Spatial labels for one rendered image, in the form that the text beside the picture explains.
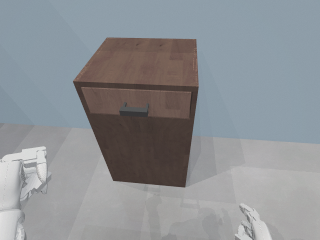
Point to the handle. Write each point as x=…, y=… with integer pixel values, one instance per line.
x=134, y=111

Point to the robot left forearm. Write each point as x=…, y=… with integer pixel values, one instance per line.
x=11, y=228

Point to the left robot hand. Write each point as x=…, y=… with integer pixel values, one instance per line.
x=13, y=175

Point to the cabinet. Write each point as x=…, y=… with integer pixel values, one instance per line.
x=150, y=150

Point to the right robot hand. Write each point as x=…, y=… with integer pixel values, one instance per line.
x=258, y=230

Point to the drawer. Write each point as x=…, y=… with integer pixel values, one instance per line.
x=162, y=103

